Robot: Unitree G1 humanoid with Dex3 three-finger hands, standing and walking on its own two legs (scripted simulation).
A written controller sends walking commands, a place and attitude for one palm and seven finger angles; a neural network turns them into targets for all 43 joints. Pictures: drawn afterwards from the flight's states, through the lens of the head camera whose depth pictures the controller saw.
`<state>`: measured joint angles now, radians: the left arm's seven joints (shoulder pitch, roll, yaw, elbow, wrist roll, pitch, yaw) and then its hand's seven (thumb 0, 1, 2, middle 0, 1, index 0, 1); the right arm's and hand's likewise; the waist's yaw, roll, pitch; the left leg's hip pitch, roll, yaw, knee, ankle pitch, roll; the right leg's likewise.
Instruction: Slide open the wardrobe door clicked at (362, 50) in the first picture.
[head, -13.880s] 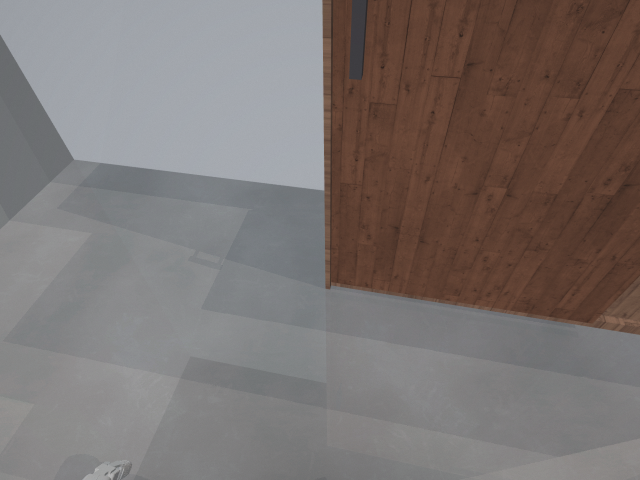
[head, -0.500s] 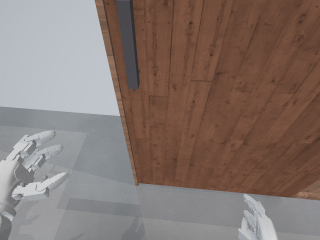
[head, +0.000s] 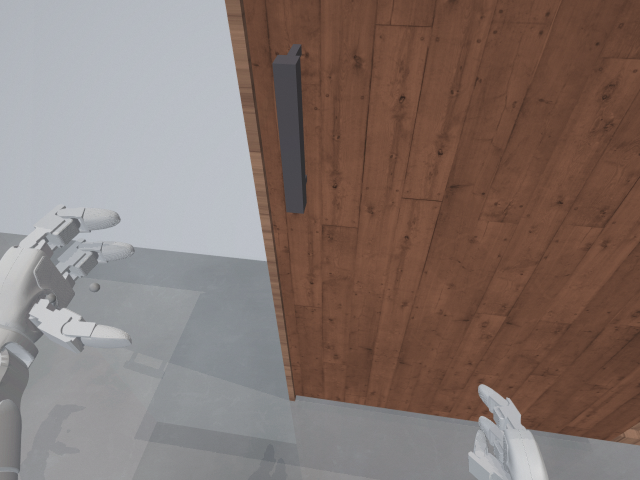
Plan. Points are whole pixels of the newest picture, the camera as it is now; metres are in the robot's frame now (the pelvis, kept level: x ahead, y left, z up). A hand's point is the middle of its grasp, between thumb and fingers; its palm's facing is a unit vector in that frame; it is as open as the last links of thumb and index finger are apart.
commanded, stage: raise the hand with hooked fingers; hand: left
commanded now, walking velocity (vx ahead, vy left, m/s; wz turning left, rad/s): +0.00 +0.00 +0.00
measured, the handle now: (296, 134) +0.48 +0.09 +0.21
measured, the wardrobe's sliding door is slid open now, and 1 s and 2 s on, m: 0.00 0.00 0.00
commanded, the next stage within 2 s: move the hooked fingers beside the handle in 0.86 s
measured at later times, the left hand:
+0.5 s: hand (92, 201) +0.29 +0.26 +0.24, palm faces +0.06 -0.99 -0.13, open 14.0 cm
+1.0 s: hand (104, 212) +0.29 +0.25 +0.23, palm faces +0.07 -0.99 -0.12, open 14.0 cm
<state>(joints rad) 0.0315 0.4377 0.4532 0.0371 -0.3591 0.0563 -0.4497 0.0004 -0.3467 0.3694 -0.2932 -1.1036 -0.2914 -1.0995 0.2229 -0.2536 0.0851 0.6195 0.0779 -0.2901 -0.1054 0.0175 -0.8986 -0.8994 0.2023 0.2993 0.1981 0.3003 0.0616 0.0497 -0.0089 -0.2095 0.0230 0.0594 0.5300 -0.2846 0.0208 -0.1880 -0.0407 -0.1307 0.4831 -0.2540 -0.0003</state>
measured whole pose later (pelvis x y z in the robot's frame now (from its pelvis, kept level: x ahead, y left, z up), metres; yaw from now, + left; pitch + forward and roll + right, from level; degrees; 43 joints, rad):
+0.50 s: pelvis +0.01 -0.02 +0.01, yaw +0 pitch -3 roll +0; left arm -0.24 0.55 0.51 0.11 -0.33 0.33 -0.48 -0.01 -0.50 0.30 -0.30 -1.20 -0.30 -1.20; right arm 0.19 -0.29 0.09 0.61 0.11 -0.18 -0.09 0.02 -0.90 -0.90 0.20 0.30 0.20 0.30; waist 0.06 0.08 -0.03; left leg -0.14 0.03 0.06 0.43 -0.24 0.00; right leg -0.13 -0.03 -0.13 0.42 -0.24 -0.02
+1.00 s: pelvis +0.01 -0.02 +0.00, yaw +0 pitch -3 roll +0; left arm -0.21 0.52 0.49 0.10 -0.33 0.32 -0.45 -0.01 -0.50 0.30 -0.31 -1.20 -0.30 -1.20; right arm 0.19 -0.28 0.09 0.61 0.11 -0.18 -0.10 0.02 -0.90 -0.90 0.20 0.30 0.20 0.30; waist 0.06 0.08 -0.03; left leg -0.13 0.03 0.05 0.44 -0.25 -0.01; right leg -0.13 -0.02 -0.14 0.44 -0.25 -0.03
